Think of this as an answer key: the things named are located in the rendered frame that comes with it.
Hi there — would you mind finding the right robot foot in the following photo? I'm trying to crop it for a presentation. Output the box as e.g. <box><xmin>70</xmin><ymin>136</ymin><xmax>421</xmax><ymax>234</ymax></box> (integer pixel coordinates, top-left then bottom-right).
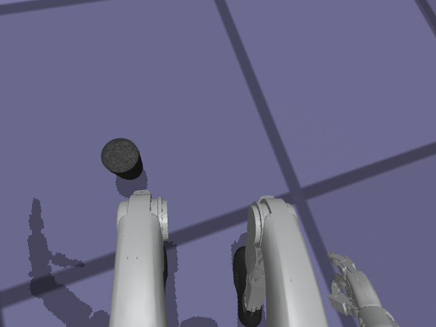
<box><xmin>233</xmin><ymin>246</ymin><xmax>262</xmax><ymax>327</ymax></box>

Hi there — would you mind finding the right robot arm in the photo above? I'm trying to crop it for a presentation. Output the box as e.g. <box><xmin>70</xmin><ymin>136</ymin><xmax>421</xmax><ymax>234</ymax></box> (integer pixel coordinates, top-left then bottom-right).
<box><xmin>358</xmin><ymin>306</ymin><xmax>400</xmax><ymax>327</ymax></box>

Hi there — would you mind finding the cup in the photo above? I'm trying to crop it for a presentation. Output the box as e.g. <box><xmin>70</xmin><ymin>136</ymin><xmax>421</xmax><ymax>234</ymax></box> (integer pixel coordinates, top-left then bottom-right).
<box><xmin>101</xmin><ymin>138</ymin><xmax>142</xmax><ymax>180</ymax></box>

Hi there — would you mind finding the right robot hand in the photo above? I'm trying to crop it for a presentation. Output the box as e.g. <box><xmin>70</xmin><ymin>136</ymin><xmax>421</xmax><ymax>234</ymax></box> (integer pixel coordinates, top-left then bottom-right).
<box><xmin>327</xmin><ymin>252</ymin><xmax>382</xmax><ymax>319</ymax></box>

